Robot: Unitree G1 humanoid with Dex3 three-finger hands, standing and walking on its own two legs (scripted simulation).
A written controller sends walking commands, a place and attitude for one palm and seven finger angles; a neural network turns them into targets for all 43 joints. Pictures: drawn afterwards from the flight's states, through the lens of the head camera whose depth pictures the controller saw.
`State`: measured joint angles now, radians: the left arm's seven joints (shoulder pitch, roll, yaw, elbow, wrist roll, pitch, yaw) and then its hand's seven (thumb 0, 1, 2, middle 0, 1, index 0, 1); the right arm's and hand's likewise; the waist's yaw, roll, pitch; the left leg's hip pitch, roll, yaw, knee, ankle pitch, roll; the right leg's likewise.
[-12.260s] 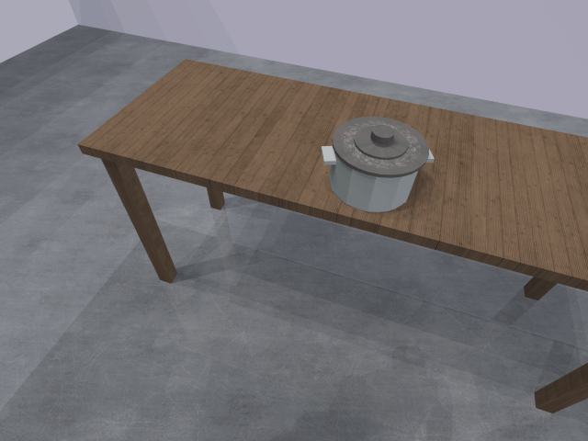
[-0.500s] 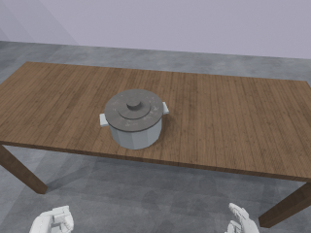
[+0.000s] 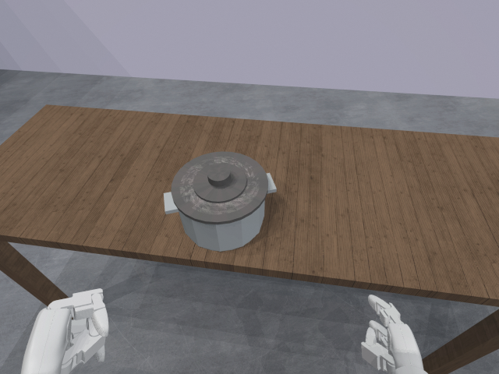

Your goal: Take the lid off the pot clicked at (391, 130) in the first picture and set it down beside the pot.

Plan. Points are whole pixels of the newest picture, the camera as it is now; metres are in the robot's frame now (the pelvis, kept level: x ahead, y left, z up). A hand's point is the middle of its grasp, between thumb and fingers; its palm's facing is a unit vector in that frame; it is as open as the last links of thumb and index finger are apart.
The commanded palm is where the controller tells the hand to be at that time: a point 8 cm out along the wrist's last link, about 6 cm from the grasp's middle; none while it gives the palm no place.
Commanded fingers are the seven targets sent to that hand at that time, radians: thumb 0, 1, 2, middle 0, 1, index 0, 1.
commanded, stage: raise the hand higher, near the body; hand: left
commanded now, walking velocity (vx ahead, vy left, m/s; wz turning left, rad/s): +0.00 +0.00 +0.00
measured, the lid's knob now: (219, 175) +0.47 +0.13 +0.04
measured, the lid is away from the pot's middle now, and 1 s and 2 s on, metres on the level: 0.00 0.00 0.00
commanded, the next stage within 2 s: reach forward and open the fingers in 0.18 s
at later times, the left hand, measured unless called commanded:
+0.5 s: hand (90, 300) +0.18 +0.24 +0.08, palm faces -0.02 -0.23 -0.97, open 2.9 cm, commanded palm +0.16 +0.25 +0.13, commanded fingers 0.00 0.55 1.03 -1.16 -1.07 -1.16 -1.07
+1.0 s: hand (82, 276) +0.21 +0.26 +0.09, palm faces -0.23 -0.07 -0.97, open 6.8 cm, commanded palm +0.20 +0.25 +0.15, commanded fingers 0.00 -0.17 1.29 -0.85 -0.19 -0.85 -0.19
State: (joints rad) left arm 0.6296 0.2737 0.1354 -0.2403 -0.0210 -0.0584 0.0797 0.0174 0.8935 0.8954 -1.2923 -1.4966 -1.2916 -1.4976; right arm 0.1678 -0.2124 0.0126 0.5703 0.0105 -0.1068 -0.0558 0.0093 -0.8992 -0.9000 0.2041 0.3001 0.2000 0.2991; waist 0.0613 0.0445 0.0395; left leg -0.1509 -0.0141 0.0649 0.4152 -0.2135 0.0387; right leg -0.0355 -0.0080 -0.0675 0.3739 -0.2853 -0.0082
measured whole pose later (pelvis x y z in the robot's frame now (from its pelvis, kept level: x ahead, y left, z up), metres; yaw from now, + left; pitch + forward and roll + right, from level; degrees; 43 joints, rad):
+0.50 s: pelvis -0.01 -0.02 -0.01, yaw -2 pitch +1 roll +0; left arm 0.52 0.54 0.12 -0.39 0.65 0.10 0.07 0.01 0.79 0.90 -1.23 -1.41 -1.22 -1.41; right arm 0.11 -0.27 0.01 0.55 0.02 0.11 -0.01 0.01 -0.90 -0.90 0.20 0.30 0.20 0.30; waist 0.07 0.11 0.01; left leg -0.27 0.02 0.08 0.48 -0.22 0.02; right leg -0.19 0.02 -0.05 0.48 -0.31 -0.04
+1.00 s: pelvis -0.03 +0.00 +0.00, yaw +1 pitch -1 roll -1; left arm 0.18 0.65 0.10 -0.17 0.73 -0.03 -0.23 0.00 0.09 1.20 -0.97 -0.52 -0.97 -0.52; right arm 0.11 -0.30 -0.01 0.56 0.05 0.12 0.00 0.01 -0.90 -0.90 0.20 0.30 0.20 0.30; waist 0.05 0.14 0.05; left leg -0.26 0.00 0.05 0.44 -0.16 0.04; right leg -0.14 0.00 -0.09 0.41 -0.25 -0.02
